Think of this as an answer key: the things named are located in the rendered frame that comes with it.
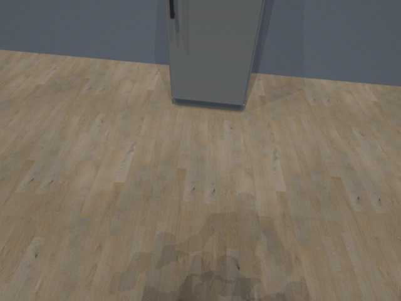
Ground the fridge door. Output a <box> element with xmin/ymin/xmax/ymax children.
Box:
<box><xmin>165</xmin><ymin>0</ymin><xmax>262</xmax><ymax>105</ymax></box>

